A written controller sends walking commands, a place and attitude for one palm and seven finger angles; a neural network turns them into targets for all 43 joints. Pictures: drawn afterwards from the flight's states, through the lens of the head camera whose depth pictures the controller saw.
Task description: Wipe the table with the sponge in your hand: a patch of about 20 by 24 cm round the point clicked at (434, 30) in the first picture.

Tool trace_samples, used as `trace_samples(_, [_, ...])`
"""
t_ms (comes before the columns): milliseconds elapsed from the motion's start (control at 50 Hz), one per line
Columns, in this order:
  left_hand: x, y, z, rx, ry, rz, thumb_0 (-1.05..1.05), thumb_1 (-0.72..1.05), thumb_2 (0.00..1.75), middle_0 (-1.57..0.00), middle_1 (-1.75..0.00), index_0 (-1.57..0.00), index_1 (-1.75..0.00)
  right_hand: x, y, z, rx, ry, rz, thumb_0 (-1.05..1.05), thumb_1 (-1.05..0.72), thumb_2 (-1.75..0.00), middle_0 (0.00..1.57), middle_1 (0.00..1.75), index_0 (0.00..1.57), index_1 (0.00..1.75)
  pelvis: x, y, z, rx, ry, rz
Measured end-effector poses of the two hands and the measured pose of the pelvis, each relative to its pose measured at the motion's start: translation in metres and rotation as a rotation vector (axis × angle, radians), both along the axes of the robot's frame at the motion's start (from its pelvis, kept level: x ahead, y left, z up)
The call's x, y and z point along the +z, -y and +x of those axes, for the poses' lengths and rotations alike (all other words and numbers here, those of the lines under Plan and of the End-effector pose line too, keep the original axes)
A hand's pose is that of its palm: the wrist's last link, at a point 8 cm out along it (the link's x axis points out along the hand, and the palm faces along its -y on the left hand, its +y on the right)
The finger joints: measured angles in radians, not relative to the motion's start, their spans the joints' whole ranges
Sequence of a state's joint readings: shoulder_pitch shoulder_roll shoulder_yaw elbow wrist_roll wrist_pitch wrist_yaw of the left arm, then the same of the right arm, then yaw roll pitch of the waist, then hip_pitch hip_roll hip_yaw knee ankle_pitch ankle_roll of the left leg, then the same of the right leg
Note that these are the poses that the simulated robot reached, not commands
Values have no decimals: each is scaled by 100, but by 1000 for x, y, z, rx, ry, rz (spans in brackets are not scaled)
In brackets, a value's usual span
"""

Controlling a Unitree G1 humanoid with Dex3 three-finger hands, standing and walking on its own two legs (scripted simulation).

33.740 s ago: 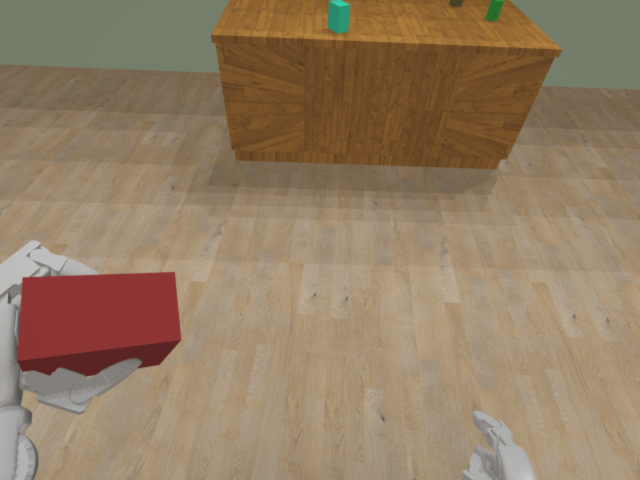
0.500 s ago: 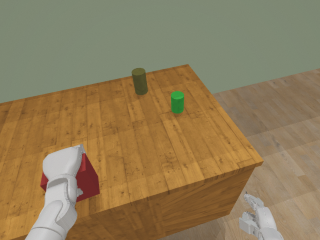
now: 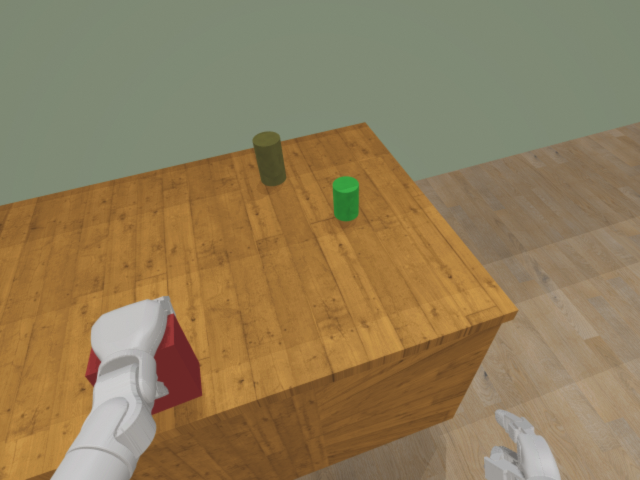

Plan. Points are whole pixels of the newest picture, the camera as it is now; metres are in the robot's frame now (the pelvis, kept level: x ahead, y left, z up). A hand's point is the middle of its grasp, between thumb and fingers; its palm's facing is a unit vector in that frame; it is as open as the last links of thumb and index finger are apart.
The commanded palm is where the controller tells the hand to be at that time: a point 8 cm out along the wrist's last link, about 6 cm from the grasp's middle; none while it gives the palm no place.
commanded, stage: move the sponge above the wiping area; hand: left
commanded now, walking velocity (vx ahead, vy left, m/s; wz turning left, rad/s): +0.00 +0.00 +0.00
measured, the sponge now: (154, 376) +0.25 +0.28 -0.04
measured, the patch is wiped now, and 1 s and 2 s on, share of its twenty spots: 0.00 0.00 0.00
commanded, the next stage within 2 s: lower the sponge onto the table in 1.88 s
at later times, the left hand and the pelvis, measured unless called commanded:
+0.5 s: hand (168, 354) +0.27 +0.26 -0.01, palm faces -0.16 -0.13 -0.98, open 10.3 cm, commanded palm +0.26 +0.26 +0.08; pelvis +0.01 +0.00 +0.00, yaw +1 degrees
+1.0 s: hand (163, 345) +0.27 +0.26 +0.02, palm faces -0.04 -0.06 -1.00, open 10.3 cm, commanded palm +0.25 +0.27 +0.08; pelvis +0.01 +0.00 +0.00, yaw +0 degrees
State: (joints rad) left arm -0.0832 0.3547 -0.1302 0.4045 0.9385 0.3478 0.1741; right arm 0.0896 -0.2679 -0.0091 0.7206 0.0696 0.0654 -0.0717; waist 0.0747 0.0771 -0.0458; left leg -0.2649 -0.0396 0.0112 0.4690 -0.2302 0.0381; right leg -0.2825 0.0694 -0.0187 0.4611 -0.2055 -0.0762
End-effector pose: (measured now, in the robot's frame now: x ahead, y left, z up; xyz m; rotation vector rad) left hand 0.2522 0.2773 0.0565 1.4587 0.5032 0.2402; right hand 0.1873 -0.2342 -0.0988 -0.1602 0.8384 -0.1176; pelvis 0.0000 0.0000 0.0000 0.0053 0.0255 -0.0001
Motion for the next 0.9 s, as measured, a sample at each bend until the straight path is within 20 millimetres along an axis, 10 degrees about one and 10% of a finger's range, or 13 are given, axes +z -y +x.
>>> trace_samples(260, [29, 2, 11, -8, 170, 66, 0, -51, 103, -72, -131, -73, -131, 7, -12, 22, 17, 48, 27, 2, -91, -90, 20, 30, 20, 30, 0, -2, 5, -8, 4, 1])
trace_samples(500, [-7, 20, 5, -88, -4, -33, 0, -51, 103, -72, -131, -72, -131, 15, -21, 43, 83, 79, -4, 2, -91, -90, 20, 30, 20, 30, 0, -1, 8, 13, 2, -3])
trace_samples(680, [37, 13, 20, -26, 205, 73, 0, -51, 103, -72, -131, -72, -131, 5, -22, 37, 48, 45, 51, 2, -91, -90, 20, 30, 20, 30, 0, -2, 14, -9, -7, 2])
trace_samples(900, [-10, 16, -4, -21, -29, -62, 0, -51, 103, -72, -131, -72, -131, 14, -6, 37, 61, 49, -23, 2, -91, -90, 20, 30, 20, 30, 0, 3, 12, 5, 6, -1])
